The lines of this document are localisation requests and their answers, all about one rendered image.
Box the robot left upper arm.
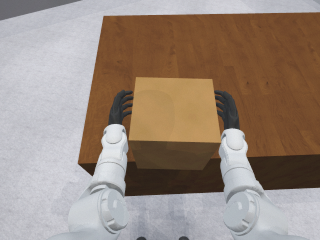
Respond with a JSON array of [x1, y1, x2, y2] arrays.
[[46, 188, 130, 240]]

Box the robot left hand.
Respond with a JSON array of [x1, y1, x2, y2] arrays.
[[108, 89, 134, 126]]

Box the robot right upper arm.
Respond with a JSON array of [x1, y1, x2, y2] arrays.
[[223, 191, 310, 240]]

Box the carton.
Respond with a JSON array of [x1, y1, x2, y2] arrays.
[[128, 77, 222, 170]]

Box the pedestal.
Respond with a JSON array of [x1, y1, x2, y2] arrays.
[[77, 12, 320, 197]]

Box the robot right hand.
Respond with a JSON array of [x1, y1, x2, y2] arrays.
[[214, 90, 240, 130]]

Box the right robot forearm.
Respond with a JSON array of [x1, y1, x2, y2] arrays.
[[218, 128, 275, 206]]

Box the left robot forearm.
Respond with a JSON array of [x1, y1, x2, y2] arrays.
[[68, 124, 129, 231]]

